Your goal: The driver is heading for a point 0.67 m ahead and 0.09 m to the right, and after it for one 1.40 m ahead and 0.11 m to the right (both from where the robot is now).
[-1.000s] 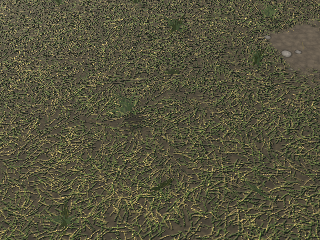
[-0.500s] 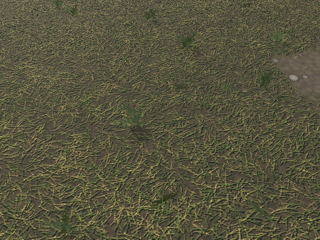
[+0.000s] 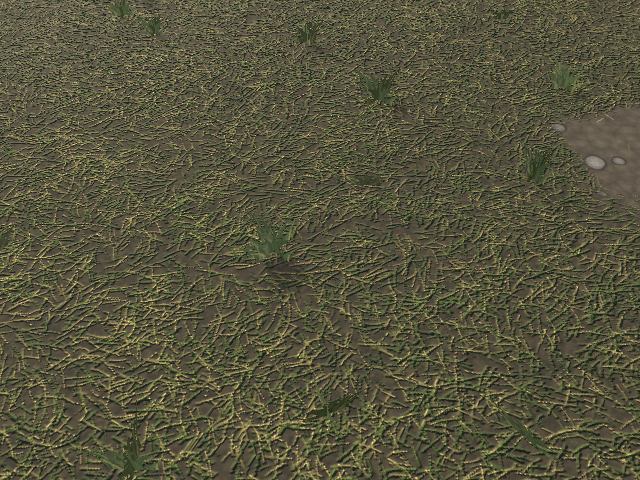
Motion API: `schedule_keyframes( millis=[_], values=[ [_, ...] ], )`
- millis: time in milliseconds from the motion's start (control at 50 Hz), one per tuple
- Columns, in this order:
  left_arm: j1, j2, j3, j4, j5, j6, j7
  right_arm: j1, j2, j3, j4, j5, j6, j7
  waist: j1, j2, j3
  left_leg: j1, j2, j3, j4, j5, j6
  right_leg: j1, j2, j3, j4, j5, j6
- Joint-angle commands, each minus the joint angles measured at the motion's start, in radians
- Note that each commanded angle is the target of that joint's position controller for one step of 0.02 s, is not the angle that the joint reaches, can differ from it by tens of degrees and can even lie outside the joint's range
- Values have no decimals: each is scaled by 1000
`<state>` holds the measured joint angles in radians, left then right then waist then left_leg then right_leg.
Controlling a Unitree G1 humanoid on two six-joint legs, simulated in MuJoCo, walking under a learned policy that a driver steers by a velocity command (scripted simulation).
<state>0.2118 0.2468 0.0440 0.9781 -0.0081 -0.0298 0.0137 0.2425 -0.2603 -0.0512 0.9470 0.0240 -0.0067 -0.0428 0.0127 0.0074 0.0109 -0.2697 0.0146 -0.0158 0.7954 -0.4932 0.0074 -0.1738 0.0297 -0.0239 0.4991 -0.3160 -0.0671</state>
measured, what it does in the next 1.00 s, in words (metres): walks ahead, turning right: left foot, then right foot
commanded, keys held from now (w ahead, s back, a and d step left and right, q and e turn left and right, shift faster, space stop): w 0.04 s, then no key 0.10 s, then e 0.52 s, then w+e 0.12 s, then w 0.10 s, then w+q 0.12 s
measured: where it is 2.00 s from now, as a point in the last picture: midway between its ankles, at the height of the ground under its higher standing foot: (373, 385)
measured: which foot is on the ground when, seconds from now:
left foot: up 0.00-0.16, down 0.18-0.72, up 0.74-1.00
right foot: down 0.00-0.18, up 0.20-0.70, down 0.72-1.00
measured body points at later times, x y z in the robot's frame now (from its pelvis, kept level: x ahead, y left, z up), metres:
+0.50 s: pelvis +0.07 +0.07 +0.01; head +0.10 +0.08 +0.46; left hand +0.22 +0.34 -0.12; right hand +0.12 -0.21 -0.12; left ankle +0.07 +0.16 -0.74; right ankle +0.09 -0.07 -0.68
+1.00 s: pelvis +0.16 +0.00 +0.01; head +0.17 -0.03 +0.46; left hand +0.33 +0.23 -0.09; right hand +0.21 -0.32 -0.10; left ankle +0.34 +0.13 -0.68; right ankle +0.09 -0.06 -0.74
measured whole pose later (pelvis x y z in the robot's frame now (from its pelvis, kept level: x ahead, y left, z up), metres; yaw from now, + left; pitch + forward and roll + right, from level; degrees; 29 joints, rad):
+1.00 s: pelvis +0.16 +0.00 +0.01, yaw -22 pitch +1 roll +1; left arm 0.29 0.24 0.06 0.82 0.00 -0.06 0.01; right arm 0.11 -0.32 -0.08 0.87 0.01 -0.07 0.01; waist 0.03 0.04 0.01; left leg -0.59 0.10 -0.02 0.78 -0.08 -0.03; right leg -0.07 0.05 0.02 0.25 -0.20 -0.06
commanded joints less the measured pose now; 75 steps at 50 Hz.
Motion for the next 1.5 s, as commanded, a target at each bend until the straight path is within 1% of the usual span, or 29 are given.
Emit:
schedule_keyframes(
  millis=[20, 100, 160, 180, 200, 220, 260, 340, 480, 620, 700, 720, 740, 760, 780, 820, 840, 960, 1140, 1200, 1240, 1260, 1280, 1300, 1320, 1340, 1360, 1400, 1500],
  values=[
    [13, 177, 40, -41, -8, -38, 7, -106, -107, -27, -85, 10, -61, 19, 26, -109, 117, -368, 93, -52, 138, -22, 40, 98, -375, 510, -386, -312, -195],
    [-21, 188, 43, -42, -14, -17, 6, -78, -50, -16, -38, -9, -75, 39, 1, -98, 42, -65, 23, 67, -164, 182, 3, -2, -207, 185, -291, 99, -120],
    [2, 151, 28, -18, -17, 4, 5, 56, -79, -33, 17, -13, -54, 33, -66, -73, -16, 216, -36, 98, -322, 368, -10, -138, -158, 137, -134, 165, -66],
    [4, 82, 5, -19, -3, 3, 3, 94, -126, -44, 12, -17, -49, 22, -81, 23, -28, 288, 74, -31, -394, 414, 13, -198, -85, 85, 18, 77, -1],
    [23, 19, -15, -43, 18, 0, 10, 117, -240, -59, -9, -30, -42, 12, -65, 263, -70, 331, 309, -310, -480, 558, 114, -326, 28, -5, 285, -242, 81],
    [15, 94, 9, -57, -3, 5, 22, 151, -251, -58, 3, -47, -47, 18, -85, 261, -94, 266, 413, -484, -545, 454, 240, -351, 27, 86, 502, -377, 94],
    [9, 173, 38, -57, -29, 18, 29, 2, -179, -35, -46, -37, -65, 21, -34, 137, -2, 191, 341, -328, -548, 370, 200, -425, -36, 134, 641, -259, 78],
    [33, 129, 54, -52, -15, 47, 33, -62, -119, -15, -71, -50, -64, 2, 1, 114, 5, 130, 249, -65, -546, 636, 154, -355, -59, 105, 614, -42, 103],
    [-86, 88, 45, -171, -11, 74, 7, -76, -169, -35, -86, -37, -20, -26, -23, 87, -11, 200, 294, 38, -552, 648, 215, -383, -106, 46, 412, 9, 144],
    [-154, 100, 50, -258, -14, 84, -34, -104, -211, -58, -111, -20, 1, -5, -36, 97, -24, 238, 331, 105, -458, 757, 204, -299, -95, -38, 240, -31, 87],
    [-40, 139, 80, -247, -21, 87, -40, -84, -204, -65, -108, 2, 8, 6, 25, 52, -103, 161, 280, 185, -227, 624, 94, -11, -17, -77, -37, 118, -9],
    [83, 240, 118, -220, -28, 84, -20, -86, -152, -49, -122, -21, 1, 15, 61, -113, -152, -52, 197, 249, 34, 384, 26, 216, -127, 123, -89, 230, -87],
    [142, 352, 136, -223, -19, 62, -14, -177, -72, -22, -217, -52, -19, 21, 56, -318, -173, -458, -9, 193, 318, -193, -44, 384, -372, 647, -168, 97, -310],
    [157, 281, 110, -228, -1, 27, -26, -231, -126, -36, -221, -20, -42, 36, 97, -163, -185, -546, -2, -24, 436, -204, -34, 357, -419, 728, -255, -69, -354],
    [100, 231, 93, -236, -5, 1, -26, -241, -160, -46, -227, 11, -58, 50, 65, -149, -100, -588, 37, -51, 415, -104, -5, 302, -386, 644, -286, -197, -303],
    [-12, 158, 68, -256, -23, -14, -12, -207, -200, -63, -182, -9, -71, 47, 12, -96, -11, -538, 91, -38, 285, 96, 6, 183, -300, 472, -314, -199, -199],
    [-28, 143, 59, -260, -12, -19, -5, -196, -191, -63, -169, -21, -75, 45, -1, -109, -6, -477, 100, -36, 237, 176, -1, 139, -266, 416, -331, -130, -180],
    [54, 180, 63, -225, 6, -48, 5, -225, -105, -33, -147, -13, -80, 56, 33, -96, 8, -404, 86, 6, -32, 442, -47, 123, -223, 214, -374, 143, -149],
    [126, 190, 70, -156, 1, -47, -1, -315, -94, -7, -198, 6, -85, 96, 77, -84, 100, -441, 70, 15, -205, 459, 19, 235, -293, 62, -374, 236, -119],
    [106, 210, 76, -157, -5, -37, 3, -280, -114, -11, -212, 5, -85, 111, 41, -100, 69, -351, 31, 57, -225, 375, 68, 269, -305, 12, -280, 493, -91],
    [80, 223, 77, -170, -3, -22, 13, -94, -165, -46, -174, 4, -77, 106, -67, -99, -62, -74, -57, 126, -248, 367, 112, 236, -260, -68, -4, 877, -45],
    [99, 204, 67, -181, 5, -19, 21, 60, -221, -76, -137, 7, -72, 95, -129, -60, -159, 183, -60, 75, -243, 372, 147, 94, -221, -105, 228, 843, -4],
    [151, 124, 38, -232, 22, -36, 15, 186, -332, -106, -132, 1, -66, 80, -125, 162, -284, 542, 204, -407, -295, 201, 305, -301, -95, -122, 639, 411, 77],
    [137, 82, 16, -240, 14, -75, 4, 187, -301, -85, -139, 3, -73, 85, -107, 240, -380, 671, 330, -837, -506, 60, 398, -522, 44, 71, 838, -236, 89],
    [59, 163, 33, -257, -25, -104, -12, 152, -234, -67, -143, -2, -77, 84, -136, 168, -272, 619, 309, -726, -532, 38, 344, -632, -26, 147, 895, -186, 61],
    [9, 173, 31, -272, -35, -121, -16, 103, -203, -59, -159, -3, -79, 81, -119, 97, -175, 492, 271, -583, -525, 101, 309, -639, -76, 129, 851, -106, 37],
    [-10, 170, 33, -274, -13, -127, -11, 39, -181, -51, -176, -6, -80, 80, -79, 12, -104, 340, 232, -483, -534, 195, 286, -593, -116, 119, 755, -42, 34],
    [7, 174, 45, -275, 15, -108, -4, -35, -148, -36, -212, -23, -79, 74, -17, 35, -49, 155, 176, -386, -583, 335, 276, -472, -151, 120, 641, 24, 48],
    [-14, 118, 28, -283, 15, -68, -4, -7, -160, -33, -194, -21, -92, 52, -18, 54, -5, 60, 131, -162, -638, 601, 253, -466, -165, 59, 396, 251, 108]
  ],
)
Velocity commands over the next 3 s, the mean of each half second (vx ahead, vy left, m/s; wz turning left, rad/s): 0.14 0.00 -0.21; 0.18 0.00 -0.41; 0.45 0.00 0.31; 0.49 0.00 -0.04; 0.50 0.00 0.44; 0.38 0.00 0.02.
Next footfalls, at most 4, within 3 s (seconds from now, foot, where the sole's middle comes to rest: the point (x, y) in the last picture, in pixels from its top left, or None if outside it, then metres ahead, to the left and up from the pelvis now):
0.18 left None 0.11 0.16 -0.77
0.72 right None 0.13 -0.08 -0.77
1.26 left None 0.49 0.06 -0.77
1.78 right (427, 376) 0.78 -0.20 -0.77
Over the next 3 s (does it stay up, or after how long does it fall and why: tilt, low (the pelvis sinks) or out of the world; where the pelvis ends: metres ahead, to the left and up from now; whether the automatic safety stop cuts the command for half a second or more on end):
stays up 1.30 -0.12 0.00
